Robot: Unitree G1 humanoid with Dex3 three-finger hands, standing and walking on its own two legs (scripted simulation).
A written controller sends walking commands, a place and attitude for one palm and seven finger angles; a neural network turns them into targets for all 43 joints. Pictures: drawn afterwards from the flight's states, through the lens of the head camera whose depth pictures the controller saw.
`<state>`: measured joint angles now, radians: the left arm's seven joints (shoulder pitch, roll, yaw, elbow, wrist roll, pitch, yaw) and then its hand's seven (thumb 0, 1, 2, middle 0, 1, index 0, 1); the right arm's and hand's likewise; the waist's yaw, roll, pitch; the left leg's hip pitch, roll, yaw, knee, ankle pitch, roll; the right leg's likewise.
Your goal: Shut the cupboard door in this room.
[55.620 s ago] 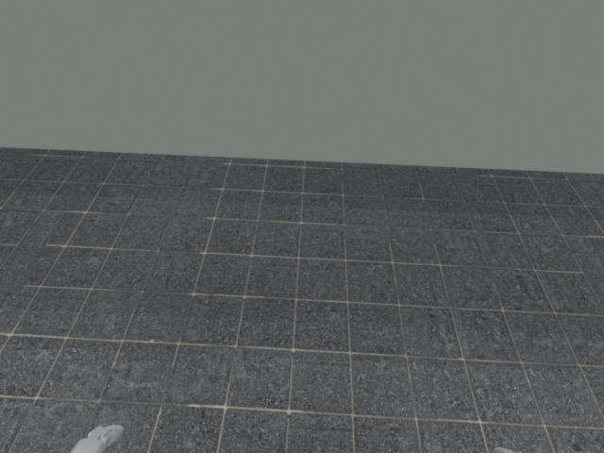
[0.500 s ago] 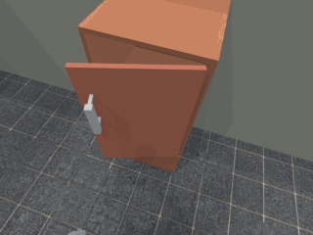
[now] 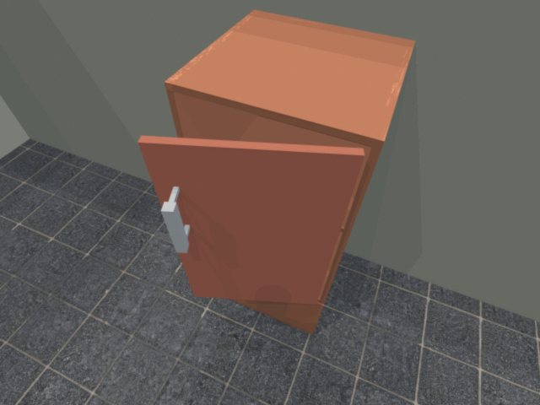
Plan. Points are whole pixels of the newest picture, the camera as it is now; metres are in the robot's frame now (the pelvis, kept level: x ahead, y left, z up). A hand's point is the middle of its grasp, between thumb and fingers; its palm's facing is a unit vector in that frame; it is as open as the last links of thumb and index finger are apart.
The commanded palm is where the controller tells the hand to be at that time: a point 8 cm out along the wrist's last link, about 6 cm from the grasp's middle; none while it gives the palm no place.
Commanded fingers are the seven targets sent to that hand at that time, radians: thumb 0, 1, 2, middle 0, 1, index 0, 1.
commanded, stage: come to a stop and stand still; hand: left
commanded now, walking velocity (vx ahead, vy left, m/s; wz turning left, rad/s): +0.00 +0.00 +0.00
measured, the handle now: (178, 220) +0.44 +0.21 -0.04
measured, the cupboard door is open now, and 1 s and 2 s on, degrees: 20 20 20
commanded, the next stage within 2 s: look again from close up in 0.02 s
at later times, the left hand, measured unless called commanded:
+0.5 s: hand out of the picture +0.00 +0.20 -0.18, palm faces +0.01 -0.98 -0.22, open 7.4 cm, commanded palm none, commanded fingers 0.00 0.90 0.90 -0.20 -0.30 -0.20 -0.30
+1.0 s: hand (151, 351) +0.19 +0.19 -0.02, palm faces +0.11 -0.99 -0.01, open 6.8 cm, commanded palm +0.09 +0.24 -0.07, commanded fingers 0.00 0.90 0.90 -0.46 -0.58 -0.46 -0.58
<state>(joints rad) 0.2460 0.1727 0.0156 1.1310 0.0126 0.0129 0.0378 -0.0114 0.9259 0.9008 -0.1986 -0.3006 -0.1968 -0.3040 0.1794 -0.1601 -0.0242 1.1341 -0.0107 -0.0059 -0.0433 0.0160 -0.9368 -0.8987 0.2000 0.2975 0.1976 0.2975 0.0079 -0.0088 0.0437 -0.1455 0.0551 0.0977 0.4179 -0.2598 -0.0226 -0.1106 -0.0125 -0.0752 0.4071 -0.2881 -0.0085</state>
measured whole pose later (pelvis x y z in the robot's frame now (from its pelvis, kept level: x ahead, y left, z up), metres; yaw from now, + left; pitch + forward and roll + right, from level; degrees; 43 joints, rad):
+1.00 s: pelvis -0.04 +0.00 -0.04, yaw +1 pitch +8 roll +1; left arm 0.28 0.16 0.15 0.23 -0.21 -0.45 -0.14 0.00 0.91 0.90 -0.29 -0.41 -0.29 -0.41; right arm 0.21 -0.25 -0.07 0.71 0.01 -0.31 -0.02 0.02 -0.92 -0.90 0.20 0.30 0.20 0.30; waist -0.04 -0.02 -0.10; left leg -0.59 0.03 0.07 0.82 -0.37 -0.01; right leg -0.58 -0.06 -0.06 0.87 -0.43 -0.01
